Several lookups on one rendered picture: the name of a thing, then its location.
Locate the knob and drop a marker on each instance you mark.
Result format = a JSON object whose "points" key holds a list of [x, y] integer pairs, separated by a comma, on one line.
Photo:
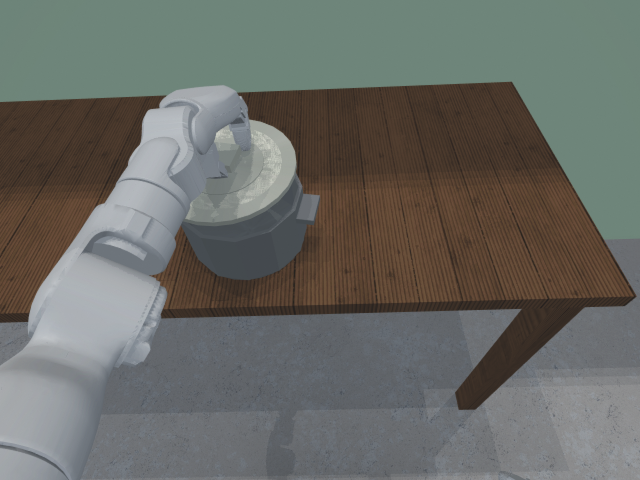
{"points": [[228, 154]]}

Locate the table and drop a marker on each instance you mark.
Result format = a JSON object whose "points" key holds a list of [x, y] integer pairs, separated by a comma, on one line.
{"points": [[432, 198]]}

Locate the pot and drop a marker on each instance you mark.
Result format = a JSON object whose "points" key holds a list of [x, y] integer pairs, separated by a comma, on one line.
{"points": [[259, 246]]}

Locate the left robot hand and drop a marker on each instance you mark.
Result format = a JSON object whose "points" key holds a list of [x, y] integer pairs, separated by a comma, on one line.
{"points": [[227, 108]]}

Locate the robot left forearm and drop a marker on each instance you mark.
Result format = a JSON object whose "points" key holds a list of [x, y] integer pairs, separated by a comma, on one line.
{"points": [[137, 224]]}

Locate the robot left upper arm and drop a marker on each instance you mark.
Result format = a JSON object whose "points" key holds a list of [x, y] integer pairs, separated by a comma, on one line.
{"points": [[102, 315]]}

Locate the lid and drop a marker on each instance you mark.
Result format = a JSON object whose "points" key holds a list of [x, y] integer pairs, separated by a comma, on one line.
{"points": [[260, 178]]}

